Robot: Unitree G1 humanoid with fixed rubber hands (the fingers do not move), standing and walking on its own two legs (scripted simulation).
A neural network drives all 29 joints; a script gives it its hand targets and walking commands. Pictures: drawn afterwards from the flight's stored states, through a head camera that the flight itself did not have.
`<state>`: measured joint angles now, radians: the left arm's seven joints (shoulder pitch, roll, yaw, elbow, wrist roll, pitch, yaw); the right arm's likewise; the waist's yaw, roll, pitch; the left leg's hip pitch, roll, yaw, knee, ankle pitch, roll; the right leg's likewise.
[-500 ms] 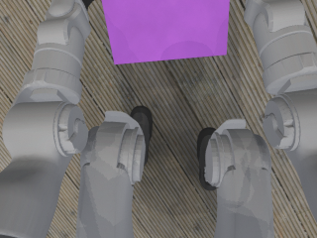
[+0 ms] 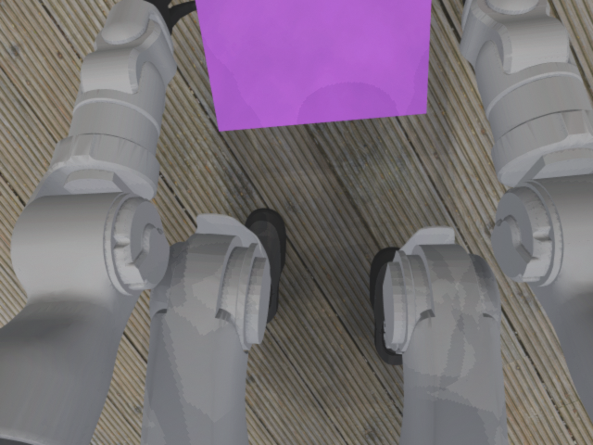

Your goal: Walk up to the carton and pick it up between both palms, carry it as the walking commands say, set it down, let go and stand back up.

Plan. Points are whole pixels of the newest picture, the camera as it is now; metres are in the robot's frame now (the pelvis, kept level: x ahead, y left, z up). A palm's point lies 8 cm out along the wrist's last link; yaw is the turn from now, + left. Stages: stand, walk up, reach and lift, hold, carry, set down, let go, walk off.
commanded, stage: set down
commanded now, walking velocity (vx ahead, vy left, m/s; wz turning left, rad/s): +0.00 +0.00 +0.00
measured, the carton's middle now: (313, 2) +0.56 +0.06 -0.26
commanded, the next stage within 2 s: none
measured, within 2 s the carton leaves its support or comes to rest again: rests again in 0.98 s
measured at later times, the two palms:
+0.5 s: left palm (151, 3) +0.53 +0.21 -0.18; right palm out of the picture +0.57 -0.11 -0.19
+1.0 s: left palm (154, 15) +0.52 +0.22 -0.19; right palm out of the picture +0.56 -0.11 -0.20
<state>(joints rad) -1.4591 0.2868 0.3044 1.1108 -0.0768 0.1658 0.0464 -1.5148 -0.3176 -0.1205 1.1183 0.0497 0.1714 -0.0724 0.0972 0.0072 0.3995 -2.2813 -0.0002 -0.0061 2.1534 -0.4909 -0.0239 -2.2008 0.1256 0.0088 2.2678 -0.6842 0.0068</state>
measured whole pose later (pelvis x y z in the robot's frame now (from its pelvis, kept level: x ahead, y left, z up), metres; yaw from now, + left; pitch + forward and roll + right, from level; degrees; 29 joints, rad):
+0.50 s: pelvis +0.01 +0.00 +0.00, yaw +0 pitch +36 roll +2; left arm -1.48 0.30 0.37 1.12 -0.02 0.15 0.00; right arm -1.52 -0.30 -0.18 1.09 0.00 0.15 -0.04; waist 0.10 0.01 0.42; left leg -2.27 0.00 -0.01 2.17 -0.52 -0.04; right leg -2.19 0.12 0.00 2.28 -0.71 -0.01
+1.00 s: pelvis +0.00 +0.00 +0.00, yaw +0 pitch +35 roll +2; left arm -1.49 0.30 0.33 1.22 -0.08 0.04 0.05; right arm -1.50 -0.34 -0.07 1.12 0.06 0.08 -0.07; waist 0.09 0.02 0.44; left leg -2.26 0.00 0.00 2.16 -0.51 -0.03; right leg -2.18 0.12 0.01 2.28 -0.71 0.00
